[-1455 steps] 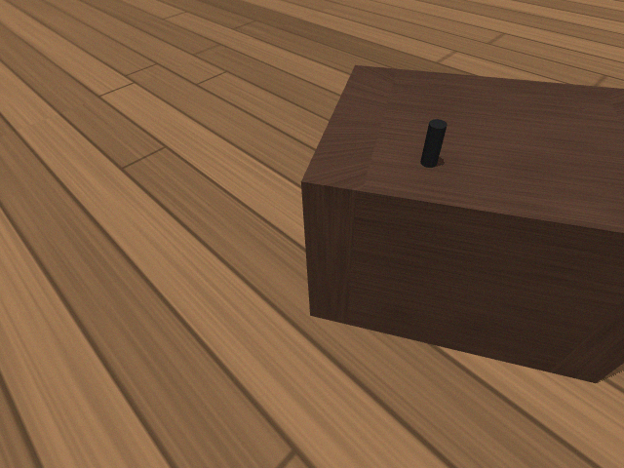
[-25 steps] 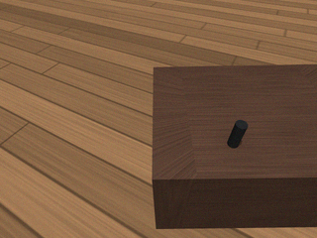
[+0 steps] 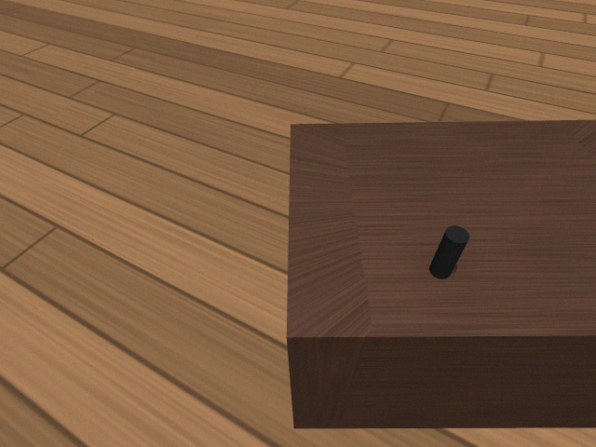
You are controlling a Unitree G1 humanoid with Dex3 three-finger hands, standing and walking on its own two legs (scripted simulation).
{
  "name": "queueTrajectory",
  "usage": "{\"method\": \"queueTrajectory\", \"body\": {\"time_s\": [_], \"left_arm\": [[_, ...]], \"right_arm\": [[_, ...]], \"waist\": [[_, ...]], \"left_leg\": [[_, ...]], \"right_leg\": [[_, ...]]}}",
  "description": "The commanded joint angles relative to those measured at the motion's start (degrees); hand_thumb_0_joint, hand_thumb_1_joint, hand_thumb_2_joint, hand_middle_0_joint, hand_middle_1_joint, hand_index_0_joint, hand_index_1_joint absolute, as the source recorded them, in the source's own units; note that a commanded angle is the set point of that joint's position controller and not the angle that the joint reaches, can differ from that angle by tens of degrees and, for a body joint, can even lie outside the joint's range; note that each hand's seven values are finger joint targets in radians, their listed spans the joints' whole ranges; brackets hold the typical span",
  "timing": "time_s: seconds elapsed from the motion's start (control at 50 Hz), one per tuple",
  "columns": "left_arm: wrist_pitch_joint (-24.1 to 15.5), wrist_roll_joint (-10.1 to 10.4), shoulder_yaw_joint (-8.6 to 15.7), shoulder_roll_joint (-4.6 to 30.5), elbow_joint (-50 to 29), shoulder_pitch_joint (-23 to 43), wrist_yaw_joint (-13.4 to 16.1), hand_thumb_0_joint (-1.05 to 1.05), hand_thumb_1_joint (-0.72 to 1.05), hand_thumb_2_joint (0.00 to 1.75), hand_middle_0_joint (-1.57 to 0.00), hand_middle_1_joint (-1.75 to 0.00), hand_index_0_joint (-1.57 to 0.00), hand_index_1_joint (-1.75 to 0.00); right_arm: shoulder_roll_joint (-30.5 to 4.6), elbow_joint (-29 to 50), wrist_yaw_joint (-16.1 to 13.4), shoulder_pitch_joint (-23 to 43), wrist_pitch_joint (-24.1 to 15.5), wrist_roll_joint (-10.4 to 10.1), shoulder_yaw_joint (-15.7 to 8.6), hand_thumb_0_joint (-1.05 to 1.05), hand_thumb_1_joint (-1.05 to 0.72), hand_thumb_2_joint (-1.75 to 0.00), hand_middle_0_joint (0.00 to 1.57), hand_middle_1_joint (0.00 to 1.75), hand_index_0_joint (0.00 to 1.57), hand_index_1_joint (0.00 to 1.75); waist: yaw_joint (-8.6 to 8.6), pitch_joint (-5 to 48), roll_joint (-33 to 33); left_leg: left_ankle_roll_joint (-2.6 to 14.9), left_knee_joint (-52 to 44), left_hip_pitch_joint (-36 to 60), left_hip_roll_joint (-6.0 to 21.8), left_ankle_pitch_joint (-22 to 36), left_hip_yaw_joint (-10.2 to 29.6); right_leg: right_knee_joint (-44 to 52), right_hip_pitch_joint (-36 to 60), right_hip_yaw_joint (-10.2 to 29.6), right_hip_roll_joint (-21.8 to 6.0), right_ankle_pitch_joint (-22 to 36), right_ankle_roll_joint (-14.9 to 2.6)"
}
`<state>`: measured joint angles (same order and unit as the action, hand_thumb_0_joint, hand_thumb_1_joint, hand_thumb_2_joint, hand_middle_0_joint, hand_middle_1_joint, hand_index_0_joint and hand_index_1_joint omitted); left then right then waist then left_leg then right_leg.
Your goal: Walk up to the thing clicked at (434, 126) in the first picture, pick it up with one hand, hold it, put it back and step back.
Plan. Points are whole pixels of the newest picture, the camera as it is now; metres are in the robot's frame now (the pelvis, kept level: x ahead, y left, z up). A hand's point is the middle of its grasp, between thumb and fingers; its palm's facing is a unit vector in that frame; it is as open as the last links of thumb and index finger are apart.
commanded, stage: stand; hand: right
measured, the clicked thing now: (448, 253) +0.48 -0.26 -0.08
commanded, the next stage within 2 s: step back in 0.10 s
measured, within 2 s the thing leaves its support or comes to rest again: neither
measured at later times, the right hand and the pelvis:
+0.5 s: hand out of the picture +0.07 -0.30 -0.18, palm faces -0.05 +0.94 -0.35, open 7.4 cm; pelvis -0.07 -0.03 -0.02, yaw +1 degrees
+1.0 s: hand out of the picture -0.06 -0.24 -0.15, palm faces -0.13 +0.89 -0.43, open 7.4 cm; pelvis -0.18 +0.02 -0.01, yaw +3 degrees
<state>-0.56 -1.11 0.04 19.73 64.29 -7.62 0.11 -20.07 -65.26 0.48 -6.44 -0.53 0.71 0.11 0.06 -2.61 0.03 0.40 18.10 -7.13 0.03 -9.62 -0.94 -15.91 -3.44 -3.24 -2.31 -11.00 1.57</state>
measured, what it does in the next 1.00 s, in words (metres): walks backwards: left foot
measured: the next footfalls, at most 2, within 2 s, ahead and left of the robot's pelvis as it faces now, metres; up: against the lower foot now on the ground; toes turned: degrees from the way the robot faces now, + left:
left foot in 0.76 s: -0.13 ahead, +0.12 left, +0.00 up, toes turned +4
right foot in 1.22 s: -0.25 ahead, -0.11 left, +0.00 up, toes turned -1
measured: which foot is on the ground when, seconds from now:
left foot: down 0.00-0.38, up 0.40-0.74, down 0.76-1.00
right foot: down 0.00-0.78, up 0.80-1.00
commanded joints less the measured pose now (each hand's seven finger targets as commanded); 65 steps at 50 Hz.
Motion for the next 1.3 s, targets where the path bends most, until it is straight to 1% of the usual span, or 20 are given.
{"method": "queueTrajectory", "body": {"time_s": [0.0, 0.14, 0.28, 0.34, 0.36, 0.4, 0.46, 0.6, 0.72, 0.74, 0.76, 0.8, 0.88, 1.02, 1.14, 1.2, 1.22, 1.24, 1.26, 1.28], "left_arm": [[-1.1, 0.2, 2.1, 12.0, -3.2, 1.5, 0.7, 0.00, 0.90, 0.90, -0.20, -0.30, -0.20, -0.30], [0.3, 1.7, 4.6, 13.7, -6.7, 0.9, 1.2, 0.00, 0.90, 0.90, -0.20, -0.30, -0.20, -0.30], [2.2, 0.9, 5.4, 12.1, -9.0, -4.7, 0.7, 0.00, 0.90, 0.90, -0.20, -0.30, -0.20, -0.30], [1.4, 0.0, 6.8, 16.6, -10.5, -5.1, 0.7, 0.00, 0.90, 0.90, -0.20, -0.30, -0.20, -0.30], [1.0, -0.2, 7.6, 19.9, -12.0, -2.2, 0.7, 0.00, 0.90, 0.90, -0.20, -0.30, -0.20, -0.30], [0.7, -1.0, 7.7, 20.8, -15.1, 2.3, 1.3, 0.00, 0.90, 0.90, -0.20, -0.30, -0.20, -0.30], [0.7, -1.1, 7.2, 16.6, -17.3, 8.1, 1.4, 0.00, 0.90, 0.90, -0.20, -0.30, -0.20, -0.30], [1.3, -0.6, 7.5, 15.3, -17.8, -2.4, 2.5, 0.00, 0.90, 0.90, -0.20, -0.30, -0.20, -0.30], [2.5, 0.5, 7.9, 17.9, -21.4, 4.0, 1.8, 0.00, 0.90, 0.90, -0.20, -0.30, -0.20, -0.30], [2.9, 0.6, 7.2, 15.4, -21.7, 2.6, 1.6, 0.00, 0.90, 0.90, -0.20, -0.30, -0.20, -0.30], [2.8, 1.1, 6.4, 12.1, -22.7, 2.8, 1.8, 0.00, 0.90, 0.90, -0.20, -0.30, -0.20, -0.30], [3.3, 0.1, 7.6, 14.0, -21.3, 5.9, 3.2, 0.00, 0.90, 0.90, -0.20, -0.30, -0.20, -0.30], [3.4, 1.2, 7.7, 13.4, -17.9, -3.0, 2.2, 0.00, 0.90, 0.90, -0.20, -0.30, -0.20, -0.30], [2.0, 0.1, 7.0, 11.9, -20.0, -2.6, 1.9, 0.00, 0.90, 0.90, -0.20, -0.30, -0.20, -0.30], [1.3, 0.0, 6.9, 12.1, -17.6, -9.0, 1.3, 0.00, 0.90, 0.90, -0.20, -0.30, -0.20, -0.30], [0.8, -1.1, 7.7, 13.7, -15.7, -13.0, 1.0, 0.00, 0.90, 0.90, -0.20, -0.30, -0.20, -0.30], [0.5, -1.7, 8.7, 17.5, -16.5, -12.0, 1.0, 0.00, 0.90, 0.90, -0.20, -0.30, -0.20, -0.30], [0.8, -1.2, 9.7, 21.9, -18.8, -7.5, 0.7, 0.00, 0.90, 0.90, -0.20, -0.30, -0.20, -0.30], [0.5, -1.9, 9.8, 23.9, -21.2, -2.4, 1.0, 0.00, 0.90, 0.90, -0.20, -0.30, -0.20, -0.30], [0.3, -1.5, 9.4, 20.7, -22.2, -0.3, 1.3, 0.00, 0.90, 0.90, -0.20, -0.30, -0.20, -0.30]], "right_arm": [[-12.4, 3.3, -1.2, 2.5, -1.4, -0.2, -2.4, 0.00, -0.90, -0.90, 0.20, 0.30, 0.20, 0.30], [-15.7, 6.4, -0.7, 2.3, 0.4, -1.5, -4.3, 0.00, -0.90, -0.90, 0.20, 0.30, 0.20, 0.30], [-17.1, 13.0, -0.9, 7.0, 2.4, -0.9, -6.2, 0.00, -0.90, -0.90, 0.20, 0.30, 0.20, 0.30], [-13.0, 15.4, -0.5, 8.3, 3.2, -1.6, -5.5, 0.00, -0.90, -0.90, 0.20, 0.30, 0.20, 0.30], [-10.6, 15.7, -0.8, 7.0, 3.6, -1.3, -4.9, 0.00, -0.90, -0.90, 0.20, 0.30, 0.20, 0.30], [-12.8, 14.4, -1.1, 2.1, 4.3, -0.5, -5.4, 0.00, -0.90, -0.90, 0.20, 0.30, 0.20, 0.30], [-14.2, 13.3, -0.9, -2.7, 4.3, -1.9, -6.2, 0.00, -0.90, -0.90, 0.20, 0.30, 0.20, 0.30], [-13.1, 16.8, -1.8, 1.4, 3.2, -0.6, -4.3, 0.00, -0.90, -0.90, 0.20, 0.30, 0.20, 0.30], [-14.1, 13.0, -0.9, -9.4, 2.7, 0.7, -5.9, 0.00, -0.90, -0.90, 0.20, 0.30, 0.20, 0.30], [-15.4, 13.7, -0.8, -8.4, 2.4, 1.5, -6.5, 0.00, -0.90, -0.90, 0.20, 0.30, 0.20, 0.30], [-20.7, 15.0, -0.5, -6.7, 2.3, 2.2, -7.7, 0.00, -0.90, -0.90, 0.20, 0.30, 0.20, 0.30], [-24.1, 16.6, -0.5, -2.1, 2.4, 1.5, -8.1, 0.00, -0.90, -0.90, 0.20, 0.30, 0.20, 0.30], [-14.9, 19.2, -1.6, 6.2, 2.0, 1.9, -5.8, 0.00, -0.90, -0.90, 0.20, 0.30, 0.20, 0.30], [-13.8, 19.4, -2.2, -2.4, 1.9, 0.1, -6.4, 0.00, -0.90, -0.90, 0.20, 0.30, 0.20, 0.30], [-15.8, 22.2, -1.6, 1.8, 2.8, 0.3, -7.1, 0.00, -0.90, -0.90, 0.20, 0.30, 0.20, 0.30], [-14.6, 22.4, -1.4, 3.8, 3.3, -0.7, -6.5, 0.00, -0.90, -0.90, 0.20, 0.30, 0.20, 0.30], [-12.3, 23.1, -1.1, 3.8, 3.3, -1.1, -5.8, 0.00, -0.90, -0.90, 0.20, 0.30, 0.20, 0.30], [-11.9, 23.4, -1.5, 6.2, 3.5, -1.2, -5.8, 0.00, -0.90, -0.90, 0.20, 0.30, 0.20, 0.30], [-13.6, 22.6, -2.2, 5.5, 3.7, -0.7, -6.9, 0.00, -0.90, -0.90, 0.20, 0.30, 0.20, 0.30], [-14.9, 21.0, -1.9, 2.3, 3.6, -0.9, -7.0, 0.00, -0.90, -0.90, 0.20, 0.30, 0.20, 0.30]], "waist": [[0.05, 4.9, -0.3], [-0.56, 3.9, -2.4], [1.39, 8.1, -9.3], [2.95, 4.9, 4.0], [2.54, 2.5, 11.6], [0.86, 1.8, 10.5], [-2.36, 3.7, 6.9], [4.71, 8.7, 10.4], [-1.89, 10.1, 11.2], [-1.80, 9.0, 4.2], [-1.88, 8.7, -12.7], [-3.71, 4.0, -16.1], [3.27, -0.1, -8.2], [-1.96, 6.0, -8.1], [-0.23, 9.6, -9.3], [2.19, 8.3, -4.4], [1.71, 6.1, 8.3], [3.76, 1.2, 16.6], [3.38, -2.3, 17.2], [1.39, -3.6, 12.8]], "left_leg": [[0.97, -2.0, 2.1, 7.7, 12.1, 6.2], [5.40, 4.8, -0.6, 9.5, 29.4, 7.7], [11.31, 6.7, -9.1, 14.3, 16.2, 11.9], [3.16, 25.6, -12.9, -0.1, 1.4, 5.1], [1.24, 37.4, -17.9, -7.4, -21.5, 4.9], [1.14, 50.6, -17.9, -4.3, -25.5, 10.6], [0.13, 54.2, -19.2, -6.3, -18.0, 10.9], [-2.01, 36.8, -24.6, -2.1, -20.8, 8.1], [0.82, 10.7, -4.5, -1.2, -5.6, 0.1], [1.97, 5.3, -2.1, 2.9, 1.3, 6.3], [7.36, 2.4, 0.7, 15.8, 12.3, 25.0], [17.32, -1.8, -13.0, 23.3, 12.0, 32.6], [8.56, 3.4, -5.6, 11.4, 16.4, 11.9], [14.71, 9.0, 12.1, 15.5, 26.6, 11.9], [12.24, 11.4, 3.6, 15.6, 13.6, 10.8], [6.24, 15.4, -8.7, 12.3, 1.8, 9.0], [2.39, 24.1, -18.4, 5.2, -9.1, 4.8], [-0.66, 37.4, -19.8, -4.3, -23.7, 3.0], [-1.41, 48.5, -17.4, -3.1, -26.7, 10.0], [-0.93, 51.5, -16.0, -2.6, -23.7, 12.8]], "right_leg": [[1.9, 0.4, 5.1, -6.7, 9.1, -2.31], [-11.4, -3.4, 2.6, -2.6, 15.4, -3.19], [-23.7, -3.4, 2.4, 1.1, -6.3, -4.75], [-6.3, -7.3, 15.8, -11.4, 12.7, -10.37], [-1.8, -8.4, 24.7, -19.0, 21.1, -14.75], [-3.7, -14.8, 27.7, -22.8, 24.1, -19.57], [-6.9, -10.3, 13.0, -12.4, 21.3, -13.12], [-13.3, 9.5, 13.7, -15.0, 29.4, -15.04], [-18.7, -6.2, 9.5, -12.9, 20.3, -10.06], [-23.6, -12.0, 7.3, -8.9, 10.6, -6.85], [-35.2, -23.0, 2.6, 2.4, -8.7, -3.20], [-53.7, -21.8, 12.5, 8.7, -29.8, -2.25], [-59.8, -28.5, 14.6, 9.6, -16.1, -2.84], [-44.6, -27.4, 10.5, 6.5, -18.6, 1.41], [-21.0, -13.3, 5.2, 2.9, -12.8, -0.95], [-7.5, -4.0, 8.3, 1.0, 0.1, -3.68], [-5.5, -4.0, 23.5, -8.3, 0.9, -6.76], [-0.4, -14.7, 33.5, -18.0, 1.1, -16.80], [0.8, -23.9, 38.3, -22.5, 2.8, -20.76], [-0.7, -24.7, 33.3, -20.2, 6.0, -18.61]]}}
